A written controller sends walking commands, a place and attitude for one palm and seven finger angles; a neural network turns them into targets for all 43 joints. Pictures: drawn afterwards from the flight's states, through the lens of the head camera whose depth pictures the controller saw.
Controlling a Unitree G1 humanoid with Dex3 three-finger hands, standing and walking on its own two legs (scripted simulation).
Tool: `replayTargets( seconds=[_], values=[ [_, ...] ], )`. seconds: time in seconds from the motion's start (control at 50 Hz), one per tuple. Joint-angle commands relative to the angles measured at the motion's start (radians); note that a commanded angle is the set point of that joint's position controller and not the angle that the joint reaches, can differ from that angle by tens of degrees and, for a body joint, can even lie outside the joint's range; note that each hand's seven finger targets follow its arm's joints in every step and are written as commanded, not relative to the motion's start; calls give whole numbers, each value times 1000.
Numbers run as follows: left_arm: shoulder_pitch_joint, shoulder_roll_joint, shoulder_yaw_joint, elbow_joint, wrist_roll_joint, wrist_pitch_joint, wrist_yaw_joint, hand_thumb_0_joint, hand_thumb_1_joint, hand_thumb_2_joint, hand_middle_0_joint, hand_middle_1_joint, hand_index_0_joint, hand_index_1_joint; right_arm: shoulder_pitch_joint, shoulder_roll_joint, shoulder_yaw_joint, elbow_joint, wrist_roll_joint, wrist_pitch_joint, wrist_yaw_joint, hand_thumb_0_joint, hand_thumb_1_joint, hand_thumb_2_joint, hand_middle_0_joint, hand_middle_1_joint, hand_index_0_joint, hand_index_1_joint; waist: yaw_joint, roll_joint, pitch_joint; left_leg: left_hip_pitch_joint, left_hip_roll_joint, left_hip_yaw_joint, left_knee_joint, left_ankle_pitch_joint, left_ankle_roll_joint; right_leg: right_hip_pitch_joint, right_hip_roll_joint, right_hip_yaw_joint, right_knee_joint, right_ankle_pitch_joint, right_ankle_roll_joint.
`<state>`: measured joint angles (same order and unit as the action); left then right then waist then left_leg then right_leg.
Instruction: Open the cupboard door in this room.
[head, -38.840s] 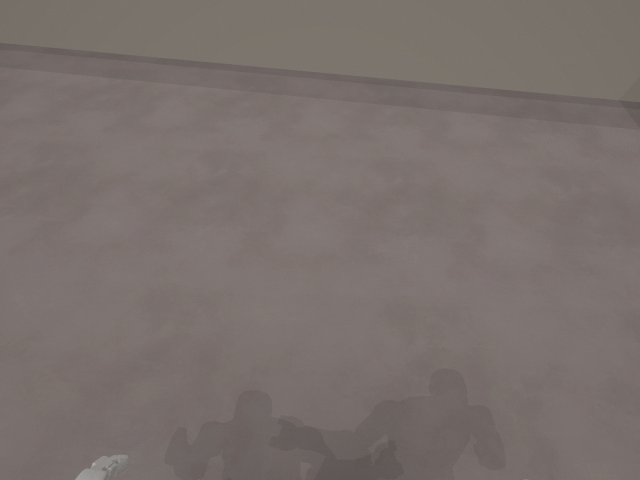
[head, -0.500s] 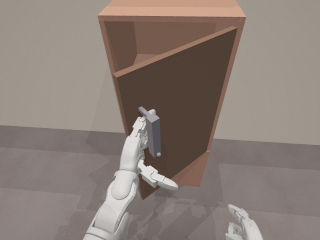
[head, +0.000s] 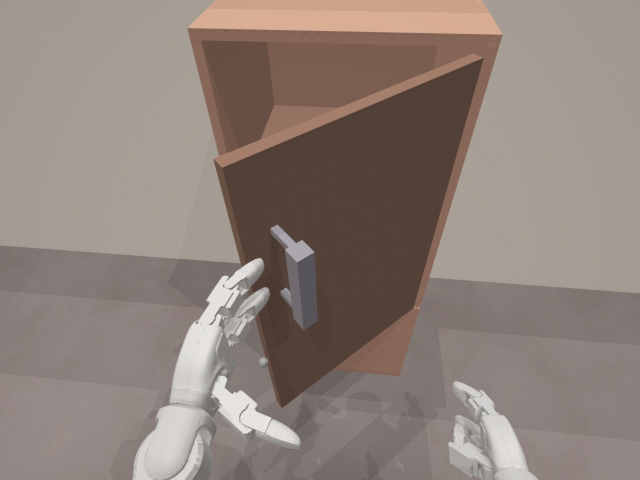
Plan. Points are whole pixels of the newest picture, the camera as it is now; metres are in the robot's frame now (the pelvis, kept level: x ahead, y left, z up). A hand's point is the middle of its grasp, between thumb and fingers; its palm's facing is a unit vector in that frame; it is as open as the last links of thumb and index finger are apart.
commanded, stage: slide the hand sideways off the handle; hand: left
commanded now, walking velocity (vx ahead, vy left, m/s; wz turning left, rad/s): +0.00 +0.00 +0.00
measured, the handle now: (293, 278) +0.33 +0.06 +0.10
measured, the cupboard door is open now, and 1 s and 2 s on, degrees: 44 44 44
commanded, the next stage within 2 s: draw the hand back to the body in 0.32 s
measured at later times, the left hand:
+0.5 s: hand (207, 405) +0.17 +0.13 +0.10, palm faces -0.07 -1.00 -0.03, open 16.4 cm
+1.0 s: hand (121, 383) +0.18 +0.20 +0.13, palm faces +0.09 -0.98 -0.19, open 15.9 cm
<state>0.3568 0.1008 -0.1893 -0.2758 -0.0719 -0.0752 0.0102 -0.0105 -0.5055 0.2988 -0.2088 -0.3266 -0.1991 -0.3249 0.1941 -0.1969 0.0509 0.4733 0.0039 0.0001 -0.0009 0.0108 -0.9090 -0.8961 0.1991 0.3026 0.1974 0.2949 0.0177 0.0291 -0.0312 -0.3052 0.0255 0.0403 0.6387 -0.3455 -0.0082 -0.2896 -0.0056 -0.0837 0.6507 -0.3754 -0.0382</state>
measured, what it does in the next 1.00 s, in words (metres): stands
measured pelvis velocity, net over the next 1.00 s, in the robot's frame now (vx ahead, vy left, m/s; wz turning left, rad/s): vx -0.01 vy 0.02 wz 0.02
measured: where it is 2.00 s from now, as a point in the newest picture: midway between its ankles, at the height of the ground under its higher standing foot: outside the picture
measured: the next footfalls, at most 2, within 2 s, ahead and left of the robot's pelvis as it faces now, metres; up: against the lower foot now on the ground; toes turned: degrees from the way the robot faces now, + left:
none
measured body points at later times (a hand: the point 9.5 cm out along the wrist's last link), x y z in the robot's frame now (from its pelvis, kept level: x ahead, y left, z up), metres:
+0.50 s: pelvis -0.02 +0.00 -0.01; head -0.01 -0.01 +0.44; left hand +0.17 +0.18 +0.10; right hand +0.17 -0.21 -0.08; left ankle -0.01 +0.13 -0.72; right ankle -0.02 -0.09 -0.72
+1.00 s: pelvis -0.01 +0.02 +0.00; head -0.03 +0.01 +0.45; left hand +0.17 +0.25 +0.14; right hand +0.19 -0.18 -0.05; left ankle -0.01 +0.13 -0.72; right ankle -0.02 -0.09 -0.72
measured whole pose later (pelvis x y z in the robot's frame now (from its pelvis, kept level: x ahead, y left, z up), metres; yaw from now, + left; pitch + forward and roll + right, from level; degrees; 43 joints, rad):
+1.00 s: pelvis -0.01 +0.02 +0.00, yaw +1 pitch -1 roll -1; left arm 0.48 0.28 0.11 -0.45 -0.16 -0.02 -0.09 -0.01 -0.42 0.34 -0.16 -0.30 -0.16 -0.30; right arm 0.23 -0.23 0.07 0.54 0.02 -0.20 -0.08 0.01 -0.91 -0.90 0.20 0.30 0.20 0.30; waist 0.05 0.04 -0.03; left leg -0.29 0.01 0.02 0.65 -0.34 0.02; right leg -0.24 -0.02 -0.10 0.60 -0.34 -0.01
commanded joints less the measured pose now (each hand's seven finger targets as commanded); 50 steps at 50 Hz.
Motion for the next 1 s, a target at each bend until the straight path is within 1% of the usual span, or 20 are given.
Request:
replayTargets(
  seconds=[0.0,0.04,0.14,0.22,0.28,0.34,0.38,0.46,0.5,0.54,0.62,0.64,0.74,0.8,0.84,0.9,0.92,0.94,0.96,0.98],
  values=[
    [-38,31,97,-271,-26,-77,-14,0,-500,300,-150,-300,-150,-300,-88,-86,-42,-172,6,-65,-9,0,-900,-900,200,300,200,300,9,-54,-161,55,-35,-27,-35,276,35,47,6,43,-68,444,23],
    [38,66,145,-265,-43,-82,-31,0,-500,300,-150,-300,-150,-300,-83,-91,-44,-170,8,-72,-12,0,-900,-900,200,300,200,300,21,-76,-169,40,-35,-28,-30,284,34,65,5,46,-64,472,27],
    [52,70,139,-309,-65,-105,-79,0,-500,300,-150,-300,-150,-300,-71,-98,-45,-176,11,-99,-19,0,-900,-900,200,300,200,300,-2,-75,-127,11,-37,-34,-9,252,36,22,1,53,-61,458,39],
    [109,101,173,-326,-98,-135,-138,0,-500,300,-150,-300,-150,-300,-50,-108,-49,-173,15,-128,-29,0,-900,-900,200,300,200,300,-9,-73,-135,-19,-41,-40,15,226,35,3,-4,64,-55,432,46],
    [91,111,180,-326,-119,-157,-167,0,-500,300,-150,-300,-150,-300,-49,-114,-51,-169,16,-156,-35,0,-900,-900,200,300,200,300,-15,-62,-115,-42,-43,-49,29,185,34,-31,-7,74,-59,354,46],
    [82,118,194,-296,-132,-169,-173,0,-500,300,-150,-300,-150,-300,-47,-121,-51,-159,19,-179,-41,0,-900,-900,200,300,200,300,-16,-84,-99,-67,-44,-56,41,150,32,-54,-8,87,-69,272,43],
    [73,95,170,-307,-131,-174,-171,0,-500,300,-150,-300,-150,-300,-56,-117,-51,-164,21,-195,-41,0,-900,-900,200,300,200,300,-12,-40,-105,-64,-45,-56,36,129,32,-71,-5,77,-64,208,36],
    [27,161,229,-331,-120,-167,-140,0,-500,300,-150,-300,-150,-300,-61,-122,-52,-159,24,-213,-48,0,-900,-900,200,300,200,300,1,-29,-118,-63,-41,-62,20,85,33,-76,-3,78,-77,99,28],
    [31,164,241,-332,-119,-154,-129,0,-500,300,-150,-300,-150,-300,-57,-116,-48,-157,26,-222,-50,0,-900,-900,200,300,200,300,7,-15,-118,-53,-38,-63,9,80,33,-74,0,68,-80,89,26],
    [31,187,273,-309,-125,-134,-126,0,-500,300,-150,-300,-150,-300,-64,-120,-46,-149,27,-226,-54,0,-900,-900,200,300,200,300,11,-62,-109,-61,-35,-65,2,71,34,-63,1,71,-95,69,28],
    [5,169,271,-319,-152,-86,-148,0,-500,300,-150,-300,-150,-300,-76,-122,-35,-148,33,-241,-62,0,-900,-900,200,300,200,300,13,-22,-79,-45,-37,-65,-26,53,32,-61,4,59,-115,51,28],
    [31,189,297,-291,-156,-69,-152,0,-500,300,-150,-300,-150,-300,-82,-125,-36,-142,34,-243,-63,0,-900,-900,200,300,200,300,19,-52,-72,-51,-34,-68,-26,59,32,-51,4,61,-122,50,29],
    [1,219,323,-336,-166,-15,-180,0,-500,300,-150,-300,-150,-300,-85,-133,-30,-136,39,-253,-70,0,-900,-900,200,300,200,300,23,6,-71,-8,-33,-71,-56,92,32,-32,11,34,-120,103,25],
    [15,222,348,-371,-184,-5,-193,0,-500,300,-150,-300,-150,-300,-78,-131,-28,-135,38,-260,-72,0,-900,-900,200,300,200,300,26,-6,-91,18,-33,-75,-66,135,31,-14,16,19,-116,162,24],
    [13,250,385,-354,-193,3,-201,0,-430,330,-153,-300,-153,-300,-81,-137,-30,-123,37,-261,-75,0,-900,-900,200,300,200,300,28,-44,-85,19,-31,-77,-67,144,32,-3,20,18,-125,170,26],
    [8,242,397,-379,-210,8,-219,0,-325,375,-156,-300,-156,-300,-84,-138,-28,-122,41,-268,-76,0,-900,-900,200,300,200,300,29,-5,-86,43,-33,-79,-80,167,28,4,24,4,-120,204,24],
    [-31,349,394,-471,-60,-26,-76,0,-290,390,-158,-300,-158,-300,-104,-122,-26,-113,20,-257,-93,0,-900,-900,200,300,200,300,50,7,-44,43,-25,-70,-127,148,31,34,7,50,-189,175,17],
    [34,305,387,-416,-39,-23,-11,0,-255,405,-159,-300,-159,-300,-93,-113,-22,-97,10,-255,-99,0,-900,-900,200,300,200,300,37,-22,15,50,-24,-65,-136,130,28,18,3,50,-226,143,18],
    [76,249,351,-400,-35,-13,9,0,-220,420,-160,-300,-160,-300,-96,-115,-22,-99,7,-249,-97,0,-900,-900,200,300,200,300,31,-22,23,53,-22,-71,-147,122,27,16,1,44,-224,133,19],
    [93,241,343,-391,-20,-13,29,0,-185,435,-161,-300,-161,-300,-90,-114,-21,-87,5,-238,-94,0,-900,-900,200,300,200,300,30,-5,17,69,-19,-69,-157,147,28,39,0,39,-223,159,18]
  ],
)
